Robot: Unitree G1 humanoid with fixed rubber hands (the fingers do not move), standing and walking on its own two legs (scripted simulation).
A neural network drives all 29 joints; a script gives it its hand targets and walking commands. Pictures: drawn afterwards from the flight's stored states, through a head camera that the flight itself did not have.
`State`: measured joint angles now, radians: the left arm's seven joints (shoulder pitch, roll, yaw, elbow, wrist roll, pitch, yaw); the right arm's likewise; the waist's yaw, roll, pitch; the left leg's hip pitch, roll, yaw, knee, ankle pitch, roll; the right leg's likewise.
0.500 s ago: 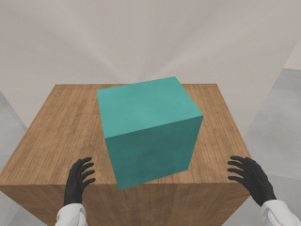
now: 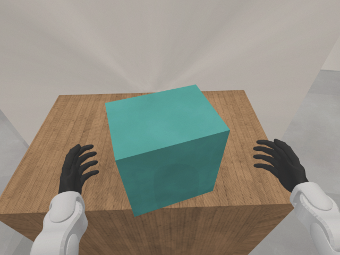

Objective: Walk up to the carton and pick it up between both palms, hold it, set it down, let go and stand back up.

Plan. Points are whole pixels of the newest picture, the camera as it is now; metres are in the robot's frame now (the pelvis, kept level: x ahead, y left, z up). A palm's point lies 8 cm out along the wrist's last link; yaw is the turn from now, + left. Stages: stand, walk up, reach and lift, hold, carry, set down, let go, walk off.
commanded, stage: reach and lift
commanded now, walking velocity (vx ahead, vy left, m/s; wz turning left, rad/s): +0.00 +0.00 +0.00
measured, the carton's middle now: (164, 151) +0.36 +0.04 +0.06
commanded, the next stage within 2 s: none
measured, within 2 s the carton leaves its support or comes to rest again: neither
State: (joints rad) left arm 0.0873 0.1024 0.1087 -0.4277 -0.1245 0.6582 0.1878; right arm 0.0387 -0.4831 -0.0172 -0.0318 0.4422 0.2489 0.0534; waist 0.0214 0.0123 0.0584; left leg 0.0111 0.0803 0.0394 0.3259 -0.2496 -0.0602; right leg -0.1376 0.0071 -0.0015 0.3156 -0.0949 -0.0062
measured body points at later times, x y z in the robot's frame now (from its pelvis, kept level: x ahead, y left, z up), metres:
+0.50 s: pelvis -0.01 -0.01 +0.00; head -0.01 -0.01 +0.45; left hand +0.30 +0.22 +0.16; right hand +0.36 -0.21 +0.15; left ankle -0.04 +0.15 -0.75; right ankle +0.05 -0.12 -0.75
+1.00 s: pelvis +0.00 -0.01 +0.00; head +0.01 -0.01 +0.45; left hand +0.34 +0.23 +0.21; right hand +0.43 -0.19 +0.21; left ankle -0.04 +0.15 -0.75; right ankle +0.05 -0.12 -0.75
